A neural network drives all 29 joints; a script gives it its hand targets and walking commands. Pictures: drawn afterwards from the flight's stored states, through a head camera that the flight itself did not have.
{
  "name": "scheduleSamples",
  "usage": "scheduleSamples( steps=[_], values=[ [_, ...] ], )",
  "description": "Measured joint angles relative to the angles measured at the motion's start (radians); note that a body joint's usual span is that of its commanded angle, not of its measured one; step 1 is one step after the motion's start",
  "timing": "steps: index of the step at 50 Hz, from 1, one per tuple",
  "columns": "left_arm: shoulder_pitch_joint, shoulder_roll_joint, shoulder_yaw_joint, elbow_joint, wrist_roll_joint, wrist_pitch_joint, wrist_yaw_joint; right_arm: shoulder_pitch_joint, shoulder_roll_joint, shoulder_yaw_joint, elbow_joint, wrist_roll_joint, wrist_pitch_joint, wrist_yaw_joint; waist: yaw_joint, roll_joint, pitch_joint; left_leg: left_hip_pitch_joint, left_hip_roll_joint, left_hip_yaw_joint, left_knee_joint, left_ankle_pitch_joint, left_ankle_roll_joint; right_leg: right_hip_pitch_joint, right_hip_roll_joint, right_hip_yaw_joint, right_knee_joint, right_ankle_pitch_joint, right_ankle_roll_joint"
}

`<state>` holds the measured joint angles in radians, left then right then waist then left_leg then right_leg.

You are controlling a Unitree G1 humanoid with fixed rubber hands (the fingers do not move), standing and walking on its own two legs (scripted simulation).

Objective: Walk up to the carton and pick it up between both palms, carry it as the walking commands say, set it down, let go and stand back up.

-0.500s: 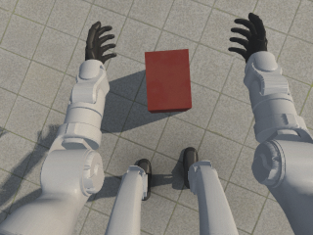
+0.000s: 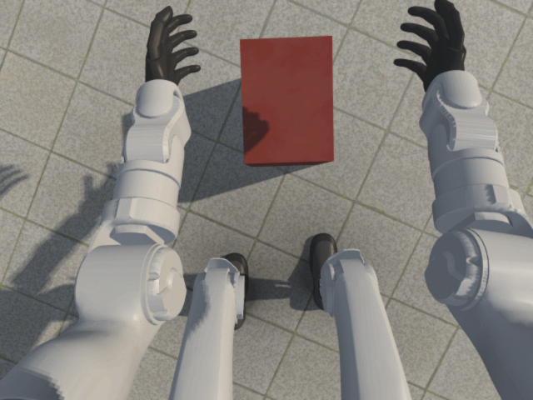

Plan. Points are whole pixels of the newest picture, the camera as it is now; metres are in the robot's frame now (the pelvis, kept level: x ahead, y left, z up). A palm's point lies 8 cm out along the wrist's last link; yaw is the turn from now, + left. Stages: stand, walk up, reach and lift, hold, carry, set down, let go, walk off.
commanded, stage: reach and lift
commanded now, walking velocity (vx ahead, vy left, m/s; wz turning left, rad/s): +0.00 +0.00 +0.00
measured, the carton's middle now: (284, 112) +0.53 -0.03 -0.48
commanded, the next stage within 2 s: none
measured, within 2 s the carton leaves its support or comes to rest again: neither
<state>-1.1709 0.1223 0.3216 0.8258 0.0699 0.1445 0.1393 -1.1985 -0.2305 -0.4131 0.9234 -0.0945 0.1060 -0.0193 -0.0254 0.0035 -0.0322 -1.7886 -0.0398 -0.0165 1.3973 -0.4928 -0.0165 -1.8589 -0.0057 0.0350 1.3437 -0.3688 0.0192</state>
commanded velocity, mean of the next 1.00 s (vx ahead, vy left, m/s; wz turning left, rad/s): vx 0.00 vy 0.00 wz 0.00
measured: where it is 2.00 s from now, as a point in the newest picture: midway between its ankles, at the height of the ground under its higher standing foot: (279, 294)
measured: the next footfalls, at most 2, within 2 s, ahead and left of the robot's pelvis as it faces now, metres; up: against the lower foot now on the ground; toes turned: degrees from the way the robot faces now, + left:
none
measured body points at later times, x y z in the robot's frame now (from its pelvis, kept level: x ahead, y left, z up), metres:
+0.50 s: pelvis -0.05 -0.01 -0.14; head +0.33 -0.03 +0.08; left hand +0.53 +0.12 -0.32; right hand +0.52 -0.21 -0.32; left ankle +0.04 +0.12 -0.55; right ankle +0.09 -0.13 -0.55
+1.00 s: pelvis -0.05 +0.00 -0.22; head +0.34 -0.01 -0.01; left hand +0.52 +0.12 -0.42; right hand +0.51 -0.21 -0.43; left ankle +0.04 +0.12 -0.55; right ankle +0.09 -0.13 -0.55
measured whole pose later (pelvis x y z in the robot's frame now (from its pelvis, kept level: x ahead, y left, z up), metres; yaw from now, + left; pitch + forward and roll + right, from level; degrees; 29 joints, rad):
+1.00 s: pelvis -0.05 +0.00 -0.22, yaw +2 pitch +34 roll +1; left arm -1.60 0.29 0.03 1.15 -0.23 0.10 0.15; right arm -1.60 -0.42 -0.10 1.26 0.24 0.05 -0.08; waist -0.03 0.01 0.52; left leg -2.17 -0.09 -0.02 2.24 -0.66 -0.05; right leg -2.25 -0.02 0.03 2.17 -0.50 0.02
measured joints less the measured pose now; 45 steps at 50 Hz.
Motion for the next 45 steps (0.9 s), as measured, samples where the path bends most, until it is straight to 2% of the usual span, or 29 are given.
scheduleSamples(
  steps=[12,20,25,35,45],
  values=[
    [-0.139,0.108,-0.106,0.000,-0.139,0.051,0.025,-0.159,-0.079,0.113,0.005,0.109,0.052,-0.059,0.005,0.008,0.241,-0.101,-0.006,0.006,0.322,-0.093,-0.011,-0.115,0.006,0.007,0.323,-0.079,-0.004],
    [-0.322,0.182,-0.179,0.015,-0.219,0.057,0.039,-0.318,-0.156,0.219,-0.006,0.228,0.070,-0.099,0.000,0.009,0.578,-0.036,-0.007,0.007,0.487,-0.133,-0.015,-0.059,0.012,0.007,0.483,-0.106,-0.007],
    [-0.327,0.186,-0.204,0.083,-0.259,0.062,0.042,-0.321,-0.153,0.263,0.047,0.273,0.077,-0.110,-0.009,0.010,0.558,-0.119,-0.013,0.011,0.584,-0.149,-0.019,-0.148,0.011,0.012,0.582,-0.116,-0.008],
    [-0.423,0.200,-0.237,0.271,-0.281,0.019,0.014,-0.415,-0.187,0.309,0.241,0.313,0.026,-0.087,-0.012,0.010,0.554,-0.236,-0.024,0.009,0.713,-0.148,-0.026,-0.265,0.008,0.010,0.703,-0.108,-0.006],
    [-0.454,0.186,-0.274,0.346,-0.291,-0.030,-0.007,-0.446,-0.202,0.325,0.349,0.325,-0.037,-0.056,-0.009,0.020,0.554,-0.349,-0.034,0.006,0.805,-0.155,-0.024,-0.370,0.003,0.009,0.784,-0.112,0.003]
  ],
)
